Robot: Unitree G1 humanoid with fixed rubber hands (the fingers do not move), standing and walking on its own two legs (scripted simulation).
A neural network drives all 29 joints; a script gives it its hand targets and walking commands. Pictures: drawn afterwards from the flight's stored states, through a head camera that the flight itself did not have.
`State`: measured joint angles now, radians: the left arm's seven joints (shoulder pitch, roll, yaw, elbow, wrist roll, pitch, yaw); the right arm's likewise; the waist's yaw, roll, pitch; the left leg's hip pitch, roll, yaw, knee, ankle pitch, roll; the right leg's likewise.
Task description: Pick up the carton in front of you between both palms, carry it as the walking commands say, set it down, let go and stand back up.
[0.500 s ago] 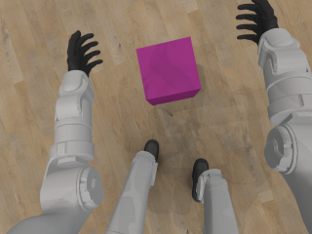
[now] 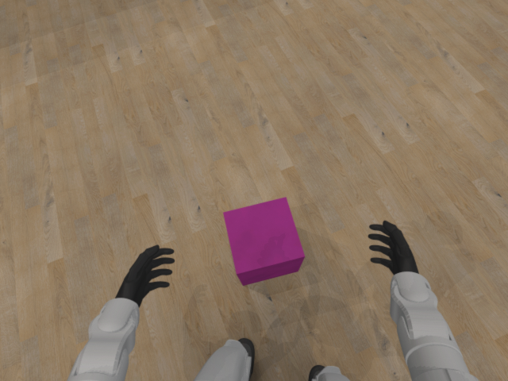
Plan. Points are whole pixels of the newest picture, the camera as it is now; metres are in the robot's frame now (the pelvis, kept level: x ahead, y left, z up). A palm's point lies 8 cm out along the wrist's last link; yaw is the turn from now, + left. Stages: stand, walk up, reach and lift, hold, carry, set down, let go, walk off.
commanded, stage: let go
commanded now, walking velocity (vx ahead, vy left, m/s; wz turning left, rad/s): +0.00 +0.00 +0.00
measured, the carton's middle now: (263, 244) +0.48 +0.08 -0.62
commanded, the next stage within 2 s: stand in 0.86 s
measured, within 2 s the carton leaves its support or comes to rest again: neither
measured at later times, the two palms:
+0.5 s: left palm (167, 317) +0.20 +0.17 -0.04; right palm out of the picture +0.22 -0.29 -0.03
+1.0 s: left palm (99, 351) +0.15 +0.26 -0.05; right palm out of the picture +0.17 -0.25 -0.04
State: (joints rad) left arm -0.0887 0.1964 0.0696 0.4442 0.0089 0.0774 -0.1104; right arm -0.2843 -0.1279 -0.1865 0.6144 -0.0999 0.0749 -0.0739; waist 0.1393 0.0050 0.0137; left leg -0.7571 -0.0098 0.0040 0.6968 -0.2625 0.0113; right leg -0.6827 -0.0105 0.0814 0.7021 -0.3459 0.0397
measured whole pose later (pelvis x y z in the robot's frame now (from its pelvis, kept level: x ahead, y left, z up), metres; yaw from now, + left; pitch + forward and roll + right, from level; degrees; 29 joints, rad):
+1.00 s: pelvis +0.01 -0.01 +0.02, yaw +2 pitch -3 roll +0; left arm 0.25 0.29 0.04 0.48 0.03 0.13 -0.01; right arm 0.22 -0.24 -0.02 0.57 -0.05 0.07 0.00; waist 0.02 -0.05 0.02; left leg -0.23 -0.02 -0.02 0.53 -0.25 0.01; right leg -0.14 -0.03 0.05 0.52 -0.34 0.04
